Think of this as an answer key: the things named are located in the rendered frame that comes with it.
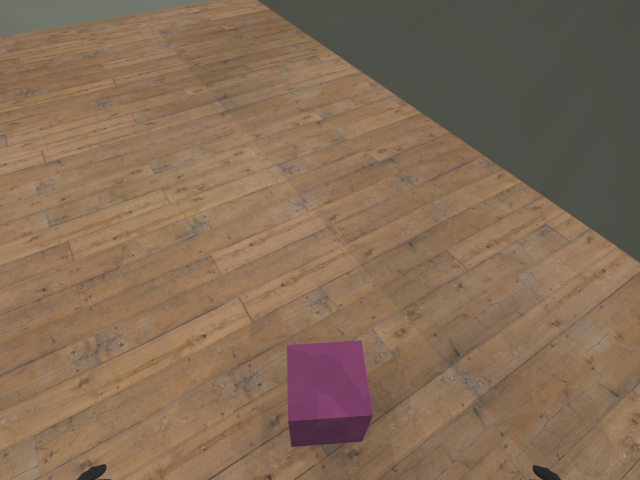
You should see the carton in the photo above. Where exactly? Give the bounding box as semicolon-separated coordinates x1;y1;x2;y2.
287;341;373;447

